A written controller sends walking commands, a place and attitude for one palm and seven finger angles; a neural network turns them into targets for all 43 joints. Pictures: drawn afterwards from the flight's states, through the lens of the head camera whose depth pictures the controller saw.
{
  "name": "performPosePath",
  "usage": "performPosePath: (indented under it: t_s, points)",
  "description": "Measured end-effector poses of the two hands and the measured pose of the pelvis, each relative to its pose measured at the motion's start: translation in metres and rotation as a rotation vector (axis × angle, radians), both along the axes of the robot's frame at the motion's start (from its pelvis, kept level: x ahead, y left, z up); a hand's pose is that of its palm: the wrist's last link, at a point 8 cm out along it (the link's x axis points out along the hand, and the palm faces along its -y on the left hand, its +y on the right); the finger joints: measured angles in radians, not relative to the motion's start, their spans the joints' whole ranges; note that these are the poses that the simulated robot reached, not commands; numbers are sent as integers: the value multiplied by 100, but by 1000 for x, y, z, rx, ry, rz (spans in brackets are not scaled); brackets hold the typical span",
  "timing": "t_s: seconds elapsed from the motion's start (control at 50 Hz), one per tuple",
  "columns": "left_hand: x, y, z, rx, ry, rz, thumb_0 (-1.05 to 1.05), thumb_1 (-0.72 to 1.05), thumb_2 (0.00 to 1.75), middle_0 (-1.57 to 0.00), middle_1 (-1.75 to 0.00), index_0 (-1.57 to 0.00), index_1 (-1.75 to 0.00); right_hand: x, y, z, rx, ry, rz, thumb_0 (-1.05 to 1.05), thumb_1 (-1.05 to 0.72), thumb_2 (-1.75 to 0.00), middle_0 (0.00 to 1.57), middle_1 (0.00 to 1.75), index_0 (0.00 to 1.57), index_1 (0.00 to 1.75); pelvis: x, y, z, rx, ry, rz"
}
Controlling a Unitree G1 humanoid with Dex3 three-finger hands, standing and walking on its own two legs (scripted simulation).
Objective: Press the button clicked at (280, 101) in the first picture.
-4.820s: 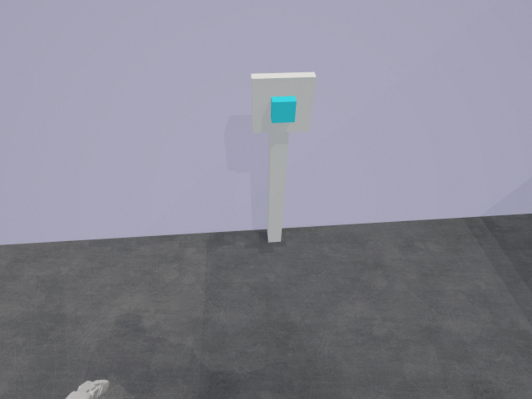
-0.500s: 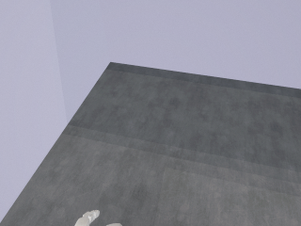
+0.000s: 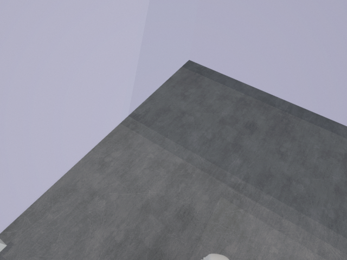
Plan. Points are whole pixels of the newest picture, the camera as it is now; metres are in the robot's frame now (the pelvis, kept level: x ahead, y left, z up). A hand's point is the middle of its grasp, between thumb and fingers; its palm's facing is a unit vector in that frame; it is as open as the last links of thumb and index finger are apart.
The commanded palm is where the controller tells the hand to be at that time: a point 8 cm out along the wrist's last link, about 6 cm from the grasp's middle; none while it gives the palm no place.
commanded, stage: turn to face it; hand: left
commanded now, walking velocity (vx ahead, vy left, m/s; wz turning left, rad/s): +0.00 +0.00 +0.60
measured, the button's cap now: out of the picture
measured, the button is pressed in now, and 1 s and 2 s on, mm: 0 0 0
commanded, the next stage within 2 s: take the last steps up to it in 1.62 s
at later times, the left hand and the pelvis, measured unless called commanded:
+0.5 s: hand out of the picture -0.02 +0.15 -0.16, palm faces +0.33 -0.91 -0.26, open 7.4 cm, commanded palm none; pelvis -0.04 -0.06 +0.00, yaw +19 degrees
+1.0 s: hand out of the picture -0.12 +0.25 -0.17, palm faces +0.60 -0.77 -0.23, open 7.4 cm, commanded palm none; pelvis -0.08 +0.01 +0.00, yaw +35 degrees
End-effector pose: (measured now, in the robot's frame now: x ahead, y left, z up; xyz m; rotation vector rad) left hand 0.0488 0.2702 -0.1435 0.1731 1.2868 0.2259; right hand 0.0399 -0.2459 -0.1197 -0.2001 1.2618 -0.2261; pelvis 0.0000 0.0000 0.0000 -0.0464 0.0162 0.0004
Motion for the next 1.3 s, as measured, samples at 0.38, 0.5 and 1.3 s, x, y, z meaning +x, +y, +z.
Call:
performPosePath:
  t_s: [0.38,0.5,1.3]
  points:
    - [-48,-75,24,41,-160,156,1,90,90,-20,-30,-21,-30,36,-61,-26,56,-7,199,0,-91,-90,20,30,20,30,-32,-58,-7,55,-17,249]
    - [-94,-81,20,34,-108,246,1,90,90,-20,-30,-21,-30,55,-58,-19,44,6,291,0,-91,-90,20,30,20,30,-36,-60,-4,69,-27,336]
    - [-183,-9,28,101,-222,644,1,90,90,-20,-30,-20,-30,73,52,-14,3,83,711,0,-91,-90,20,30,21,30,-69,-18,-2,13,9,798]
